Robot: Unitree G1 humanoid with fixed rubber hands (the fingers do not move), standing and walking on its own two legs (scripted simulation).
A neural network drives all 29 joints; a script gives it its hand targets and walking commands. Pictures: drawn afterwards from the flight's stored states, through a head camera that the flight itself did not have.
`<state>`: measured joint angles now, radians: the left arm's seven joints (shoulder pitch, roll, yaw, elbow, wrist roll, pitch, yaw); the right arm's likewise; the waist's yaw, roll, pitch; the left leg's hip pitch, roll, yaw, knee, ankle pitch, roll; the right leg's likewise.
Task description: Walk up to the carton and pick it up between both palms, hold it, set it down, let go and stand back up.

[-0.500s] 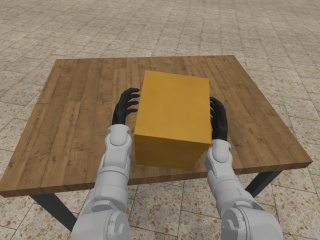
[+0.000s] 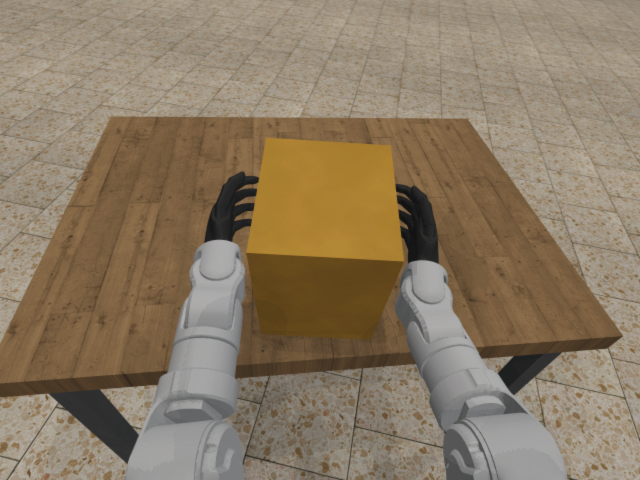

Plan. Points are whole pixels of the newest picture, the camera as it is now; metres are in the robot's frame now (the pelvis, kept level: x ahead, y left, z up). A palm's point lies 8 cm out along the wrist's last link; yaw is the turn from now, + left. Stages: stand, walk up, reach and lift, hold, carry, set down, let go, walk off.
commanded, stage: reach and lift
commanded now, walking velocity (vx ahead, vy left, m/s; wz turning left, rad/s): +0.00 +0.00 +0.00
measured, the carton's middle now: (322, 245) +0.40 -0.03 +0.08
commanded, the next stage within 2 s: hold in 1.62 s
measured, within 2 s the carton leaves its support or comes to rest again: neither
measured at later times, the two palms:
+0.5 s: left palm (181, 220) +0.35 +0.14 +0.18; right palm (407, 246) +0.34 -0.11 +0.15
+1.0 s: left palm (191, 212) +0.35 +0.12 +0.19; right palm (424, 224) +0.34 -0.13 +0.18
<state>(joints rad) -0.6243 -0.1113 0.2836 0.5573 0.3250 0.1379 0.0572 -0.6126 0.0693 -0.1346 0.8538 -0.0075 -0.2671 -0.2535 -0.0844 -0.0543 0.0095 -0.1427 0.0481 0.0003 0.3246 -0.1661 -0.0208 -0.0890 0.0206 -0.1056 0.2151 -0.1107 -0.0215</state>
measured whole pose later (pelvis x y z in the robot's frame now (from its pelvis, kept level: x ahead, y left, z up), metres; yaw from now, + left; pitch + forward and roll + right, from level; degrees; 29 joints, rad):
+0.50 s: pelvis -0.02 +0.03 +0.00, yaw +0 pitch -11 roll -1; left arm -0.69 -0.15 0.26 0.18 0.46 0.66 0.02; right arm -0.65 0.08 -0.14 0.63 0.09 0.10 -0.20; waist -0.10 -0.08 0.14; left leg 0.02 0.00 0.02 0.36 -0.18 0.02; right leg 0.06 -0.03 -0.09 0.27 -0.13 0.02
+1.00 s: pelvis -0.02 +0.00 +0.00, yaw +0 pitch -12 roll -1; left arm -0.71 -0.12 0.34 0.17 0.46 0.72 -0.03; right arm -0.73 0.08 -0.06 0.64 0.13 0.18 -0.26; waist -0.11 -0.11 0.12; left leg 0.05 0.04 0.01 0.34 -0.17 -0.02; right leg 0.08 0.01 -0.10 0.28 -0.14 -0.02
